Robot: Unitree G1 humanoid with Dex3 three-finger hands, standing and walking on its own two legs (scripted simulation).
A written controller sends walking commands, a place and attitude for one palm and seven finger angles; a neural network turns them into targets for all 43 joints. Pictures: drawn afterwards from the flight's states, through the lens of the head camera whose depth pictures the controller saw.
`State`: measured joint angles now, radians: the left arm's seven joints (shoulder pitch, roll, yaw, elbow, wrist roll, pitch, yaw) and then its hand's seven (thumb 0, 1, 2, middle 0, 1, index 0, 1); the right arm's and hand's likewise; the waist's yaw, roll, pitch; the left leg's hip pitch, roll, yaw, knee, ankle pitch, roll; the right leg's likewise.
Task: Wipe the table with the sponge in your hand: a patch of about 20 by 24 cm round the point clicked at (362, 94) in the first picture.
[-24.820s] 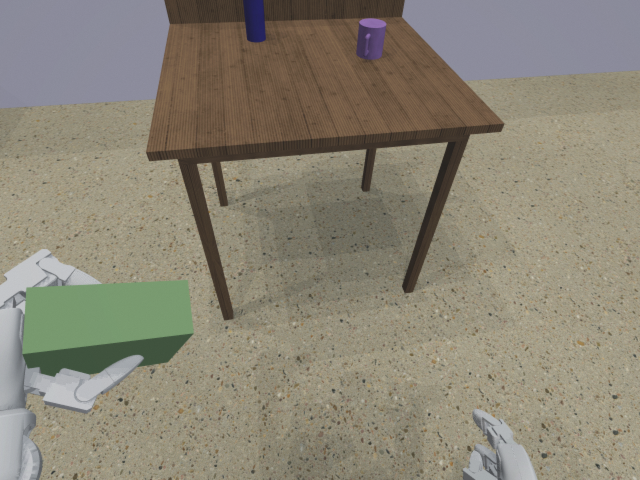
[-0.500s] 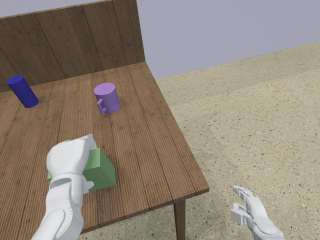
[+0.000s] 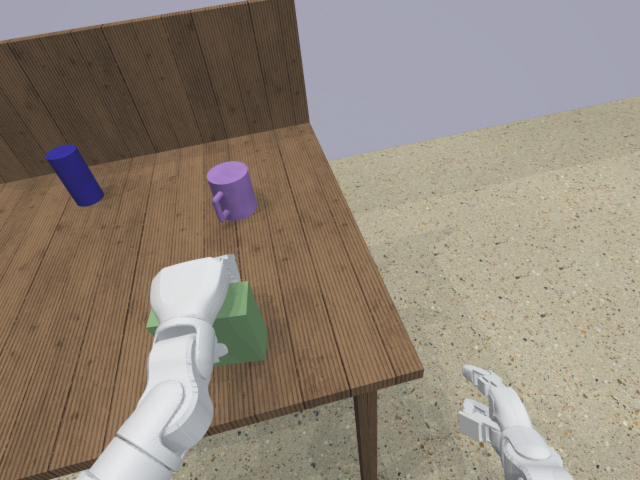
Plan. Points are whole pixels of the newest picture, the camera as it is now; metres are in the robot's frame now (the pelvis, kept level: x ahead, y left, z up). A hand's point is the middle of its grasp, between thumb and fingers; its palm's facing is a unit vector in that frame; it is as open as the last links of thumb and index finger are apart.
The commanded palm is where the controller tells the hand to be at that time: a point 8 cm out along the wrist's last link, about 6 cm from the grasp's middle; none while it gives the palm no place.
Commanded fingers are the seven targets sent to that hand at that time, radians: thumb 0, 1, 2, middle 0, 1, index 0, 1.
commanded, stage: slide across to the third lane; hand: left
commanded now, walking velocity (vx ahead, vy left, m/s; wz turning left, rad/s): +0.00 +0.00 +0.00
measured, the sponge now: (217, 336) +0.28 +0.20 +0.03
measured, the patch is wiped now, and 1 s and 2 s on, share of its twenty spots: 0.75 0.85 1.00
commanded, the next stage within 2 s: wipe forward along the third lane in 0.14 s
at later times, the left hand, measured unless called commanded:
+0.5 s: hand (241, 297) +0.31 +0.16 +0.09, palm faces +0.03 -0.10 -0.99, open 9.4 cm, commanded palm +0.28 +0.16 +0.13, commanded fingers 0.00 0.10 1.30 -1.20 -1.60 -1.20 -1.60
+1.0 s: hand (249, 277) +0.35 +0.16 +0.09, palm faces -0.05 -0.02 -1.00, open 9.4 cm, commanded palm +0.33 +0.17 +0.11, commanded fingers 0.00 0.10 1.30 -1.20 -1.60 -1.20 -1.60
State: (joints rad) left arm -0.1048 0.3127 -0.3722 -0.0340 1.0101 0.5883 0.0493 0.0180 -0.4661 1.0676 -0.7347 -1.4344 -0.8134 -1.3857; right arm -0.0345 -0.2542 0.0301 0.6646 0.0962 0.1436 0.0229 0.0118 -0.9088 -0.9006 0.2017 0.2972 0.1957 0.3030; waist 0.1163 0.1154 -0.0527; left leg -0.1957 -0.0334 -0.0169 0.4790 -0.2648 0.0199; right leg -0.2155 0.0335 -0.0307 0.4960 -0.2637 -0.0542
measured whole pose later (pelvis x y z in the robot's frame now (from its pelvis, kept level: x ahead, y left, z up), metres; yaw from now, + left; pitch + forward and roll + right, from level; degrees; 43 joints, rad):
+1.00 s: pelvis -0.03 -0.04 +0.00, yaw -1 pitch +2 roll +2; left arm -0.52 0.30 -0.26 0.58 0.95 0.44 0.07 0.00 -0.54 1.09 -0.83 -1.35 -0.89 -1.33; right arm 0.08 -0.28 0.02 0.73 0.10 0.14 -0.08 0.01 -0.91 -0.90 0.20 0.30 0.20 0.30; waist 0.05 0.10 -0.09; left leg -0.31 0.00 -0.03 0.48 -0.23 0.01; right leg -0.34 0.08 -0.03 0.52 -0.22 -0.11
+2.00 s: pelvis -0.02 -0.05 -0.01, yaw -7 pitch +12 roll +1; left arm -0.77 0.59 0.02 1.01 0.97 0.20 0.09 0.01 -0.55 1.12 -0.82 -1.34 -0.86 -1.38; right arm 0.20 -0.32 0.00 0.73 0.10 0.10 -0.06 0.01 -0.91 -0.90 0.20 0.30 0.20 0.30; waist -0.06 0.07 -0.13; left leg -0.52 -0.01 -0.08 0.60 -0.29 0.04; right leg -0.55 0.15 0.04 0.54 -0.19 -0.12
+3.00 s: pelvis +0.05 +0.04 +0.00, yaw -6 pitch +5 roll -2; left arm -0.37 0.26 -0.40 0.26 0.99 0.70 0.13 0.02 -0.43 1.07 -0.68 -1.47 -0.74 -1.49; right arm -0.03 -0.24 0.05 0.63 0.10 0.22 0.06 0.01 -0.91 -0.90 0.20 0.30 0.20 0.30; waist 0.09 0.09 -0.15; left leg -0.24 -0.10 -0.08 0.50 -0.33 0.10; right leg -0.26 0.04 -0.01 0.47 -0.28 -0.03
